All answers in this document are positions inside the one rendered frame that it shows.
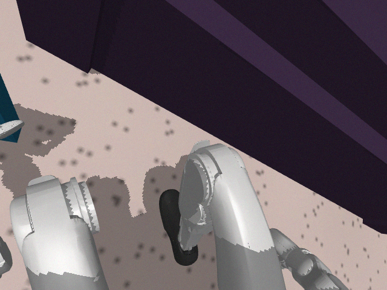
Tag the sofa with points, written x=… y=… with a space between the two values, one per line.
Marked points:
x=299 y=85

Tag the right robot arm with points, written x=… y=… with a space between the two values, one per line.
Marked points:
x=310 y=272

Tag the right robot foot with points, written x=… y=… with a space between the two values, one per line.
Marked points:
x=170 y=216

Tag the right robot hand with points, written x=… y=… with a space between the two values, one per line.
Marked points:
x=283 y=245

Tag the left robot arm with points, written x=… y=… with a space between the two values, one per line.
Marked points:
x=5 y=258

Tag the carton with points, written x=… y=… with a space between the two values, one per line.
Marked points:
x=7 y=111

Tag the left robot hand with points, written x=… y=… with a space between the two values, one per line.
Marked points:
x=10 y=127

